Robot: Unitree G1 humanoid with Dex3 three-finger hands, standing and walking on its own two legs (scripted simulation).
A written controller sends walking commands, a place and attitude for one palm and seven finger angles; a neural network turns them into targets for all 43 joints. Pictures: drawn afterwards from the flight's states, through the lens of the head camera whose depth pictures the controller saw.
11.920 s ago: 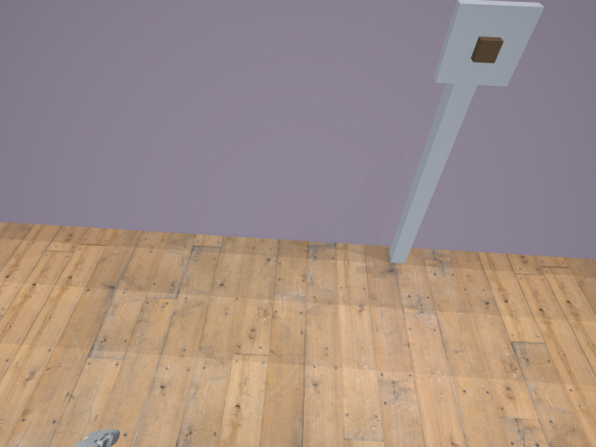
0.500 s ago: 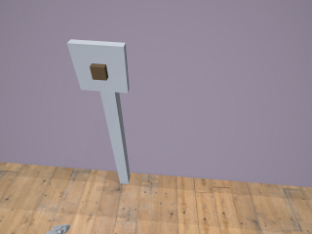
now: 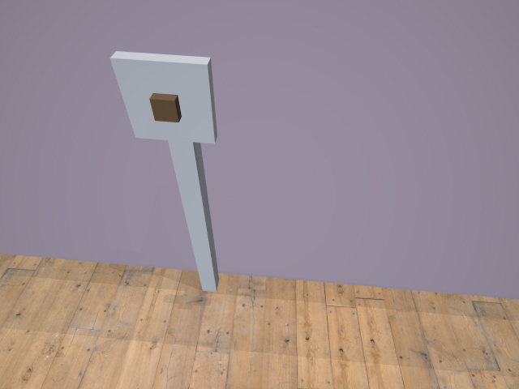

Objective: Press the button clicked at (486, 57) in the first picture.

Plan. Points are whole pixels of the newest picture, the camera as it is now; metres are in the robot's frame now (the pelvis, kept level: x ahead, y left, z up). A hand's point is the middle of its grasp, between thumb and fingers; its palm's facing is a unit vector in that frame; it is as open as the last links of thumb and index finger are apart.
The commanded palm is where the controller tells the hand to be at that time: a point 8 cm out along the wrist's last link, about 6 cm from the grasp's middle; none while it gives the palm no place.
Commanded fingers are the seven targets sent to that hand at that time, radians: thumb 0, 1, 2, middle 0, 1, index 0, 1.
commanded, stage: look again from close up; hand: left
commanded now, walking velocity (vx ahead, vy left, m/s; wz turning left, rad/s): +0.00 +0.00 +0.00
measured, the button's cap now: (166, 107) +0.59 +0.23 +0.13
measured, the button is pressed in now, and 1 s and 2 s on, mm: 0 0 0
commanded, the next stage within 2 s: shuffle to correct the standing spot in 0.32 s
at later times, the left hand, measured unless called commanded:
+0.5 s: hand out of the picture +0.06 +0.22 -0.17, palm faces -0.01 -0.97 -0.26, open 7.3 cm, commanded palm none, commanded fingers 0.00 0.90 0.90 -0.20 -0.30 -0.20 -0.30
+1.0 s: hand out of the picture +0.12 +0.21 -0.18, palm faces -0.04 -0.98 -0.18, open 7.2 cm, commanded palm none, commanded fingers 0.00 0.90 0.90 -0.20 -0.30 -0.20 -0.30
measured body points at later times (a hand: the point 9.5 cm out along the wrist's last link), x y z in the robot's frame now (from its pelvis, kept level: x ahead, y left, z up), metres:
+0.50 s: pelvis +0.01 +0.01 +0.00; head +0.01 +0.02 +0.45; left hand +0.06 +0.27 -0.15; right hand +0.07 -0.26 -0.14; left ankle +0.03 +0.11 -0.74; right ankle +0.04 -0.12 -0.74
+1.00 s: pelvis +0.10 +0.04 +0.00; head +0.12 +0.04 +0.44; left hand +0.12 +0.26 -0.17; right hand -0.01 -0.15 -0.16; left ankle +0.03 +0.11 -0.74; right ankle +0.14 -0.08 -0.72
